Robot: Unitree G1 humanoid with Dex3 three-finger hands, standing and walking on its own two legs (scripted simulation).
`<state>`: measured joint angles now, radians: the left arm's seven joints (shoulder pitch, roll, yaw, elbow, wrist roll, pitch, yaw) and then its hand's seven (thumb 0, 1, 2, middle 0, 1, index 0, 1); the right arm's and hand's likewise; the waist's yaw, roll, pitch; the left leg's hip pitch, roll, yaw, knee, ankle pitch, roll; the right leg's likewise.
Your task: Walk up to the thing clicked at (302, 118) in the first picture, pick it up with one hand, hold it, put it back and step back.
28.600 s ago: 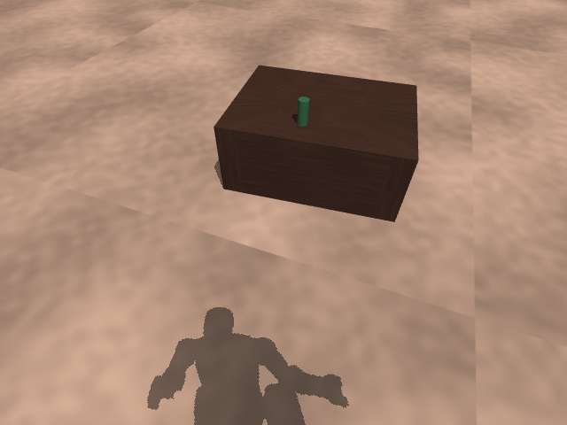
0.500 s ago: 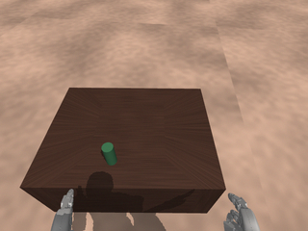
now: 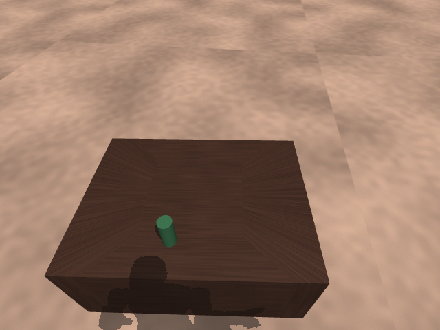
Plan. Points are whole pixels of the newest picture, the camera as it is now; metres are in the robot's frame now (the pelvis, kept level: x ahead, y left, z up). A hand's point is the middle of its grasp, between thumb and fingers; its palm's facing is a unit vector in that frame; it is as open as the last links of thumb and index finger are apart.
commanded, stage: home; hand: left
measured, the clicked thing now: (167, 231) +0.50 +0.18 -0.31
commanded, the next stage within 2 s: stand in 1.10 s
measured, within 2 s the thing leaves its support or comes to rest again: neither
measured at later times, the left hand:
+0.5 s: hand out of the picture -0.01 +0.26 -0.15, palm faces -0.02 -0.93 -0.37, open 17.5 cm
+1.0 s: hand out of the picture +0.06 +0.26 -0.14, palm faces -0.03 -0.94 -0.35, open 17.4 cm
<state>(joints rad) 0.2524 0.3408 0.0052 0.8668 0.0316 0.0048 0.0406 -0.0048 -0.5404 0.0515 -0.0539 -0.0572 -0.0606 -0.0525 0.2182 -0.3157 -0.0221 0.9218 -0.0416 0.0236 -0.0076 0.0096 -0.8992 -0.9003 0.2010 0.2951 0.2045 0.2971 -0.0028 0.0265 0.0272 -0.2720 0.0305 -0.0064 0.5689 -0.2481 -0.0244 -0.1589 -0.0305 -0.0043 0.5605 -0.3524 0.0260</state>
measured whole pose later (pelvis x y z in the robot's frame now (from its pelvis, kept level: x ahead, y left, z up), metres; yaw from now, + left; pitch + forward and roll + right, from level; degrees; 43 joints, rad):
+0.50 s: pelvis -0.03 +0.01 +0.01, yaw +1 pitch -5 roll -1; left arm 0.24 0.34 -0.01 1.11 0.03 0.01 0.01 0.00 -0.55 0.04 -0.05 -0.05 -0.06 -0.05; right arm 0.19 -0.34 0.00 1.08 -0.02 0.02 0.00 0.01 -0.90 -0.90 0.20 0.30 0.21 0.30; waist 0.00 0.04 0.04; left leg -0.21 0.03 -0.02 0.42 -0.13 -0.02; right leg -0.10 -0.03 -0.02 0.41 -0.23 0.03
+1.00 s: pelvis +0.00 +0.01 +0.01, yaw +0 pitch -3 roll +0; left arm 0.15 0.33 0.00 1.12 0.01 0.00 0.01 0.00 -0.53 0.05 -0.06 -0.05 -0.06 -0.05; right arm 0.15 -0.34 0.01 1.11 -0.02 0.01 -0.01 0.01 -0.90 -0.90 0.20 0.30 0.21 0.30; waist -0.01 0.01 0.05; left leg -0.19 0.02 0.01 0.39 -0.15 -0.01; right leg -0.07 -0.04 0.00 0.37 -0.25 0.04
